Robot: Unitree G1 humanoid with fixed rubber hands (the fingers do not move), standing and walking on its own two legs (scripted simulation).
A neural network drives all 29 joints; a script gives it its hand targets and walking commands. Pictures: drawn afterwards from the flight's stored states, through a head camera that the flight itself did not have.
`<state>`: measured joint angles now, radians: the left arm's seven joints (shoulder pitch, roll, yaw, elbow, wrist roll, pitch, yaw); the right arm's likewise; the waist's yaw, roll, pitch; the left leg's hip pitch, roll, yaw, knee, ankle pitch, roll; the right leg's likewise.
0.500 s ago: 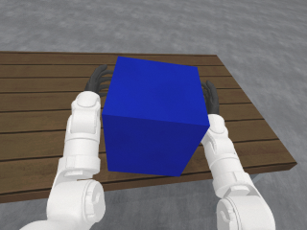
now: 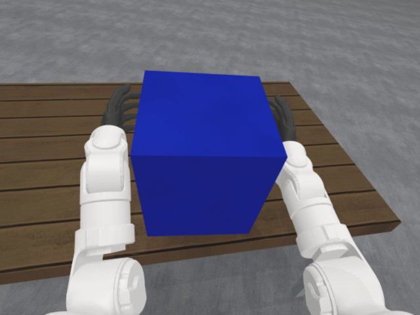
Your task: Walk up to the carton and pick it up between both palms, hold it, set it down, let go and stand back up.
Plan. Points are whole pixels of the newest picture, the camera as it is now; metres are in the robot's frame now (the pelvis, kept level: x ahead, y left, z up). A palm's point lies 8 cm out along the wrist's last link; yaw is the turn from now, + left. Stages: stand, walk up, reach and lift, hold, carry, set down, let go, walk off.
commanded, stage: reach and lift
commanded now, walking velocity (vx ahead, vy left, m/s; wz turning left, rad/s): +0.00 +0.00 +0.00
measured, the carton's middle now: (201, 159) +0.37 -0.01 +0.13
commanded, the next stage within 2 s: hold in 1.02 s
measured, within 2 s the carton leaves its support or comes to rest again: neither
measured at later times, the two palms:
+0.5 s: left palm (105, 114) +0.38 +0.15 +0.22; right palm (282, 117) +0.38 -0.15 +0.22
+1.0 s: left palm (102, 105) +0.37 +0.15 +0.25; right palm (289, 105) +0.37 -0.16 +0.25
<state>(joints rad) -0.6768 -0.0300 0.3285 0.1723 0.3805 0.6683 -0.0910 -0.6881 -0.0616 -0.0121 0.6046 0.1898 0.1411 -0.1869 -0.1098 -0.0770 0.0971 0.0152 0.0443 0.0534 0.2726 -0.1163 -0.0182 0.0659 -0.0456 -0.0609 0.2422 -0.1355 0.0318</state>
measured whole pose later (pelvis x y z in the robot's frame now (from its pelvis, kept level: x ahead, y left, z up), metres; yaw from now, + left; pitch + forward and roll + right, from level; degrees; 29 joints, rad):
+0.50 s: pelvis +0.00 -0.01 +0.00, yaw +1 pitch -10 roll +0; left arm -0.77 0.00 0.35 0.21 0.39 0.78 -0.08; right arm -0.84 -0.07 -0.04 0.70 0.22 0.27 -0.17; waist -0.12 -0.07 0.06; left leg 0.02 0.05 0.03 0.28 -0.12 -0.03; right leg 0.07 -0.04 -0.08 0.26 -0.15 0.02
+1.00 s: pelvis +0.01 -0.01 +0.00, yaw +1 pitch -11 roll -1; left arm -0.77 0.01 0.37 0.16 0.36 0.86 -0.10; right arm -0.86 -0.12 0.03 0.62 0.31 0.40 -0.22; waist -0.12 -0.05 0.02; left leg 0.02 0.05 0.03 0.30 -0.14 -0.03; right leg 0.09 -0.03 -0.07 0.26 -0.16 0.02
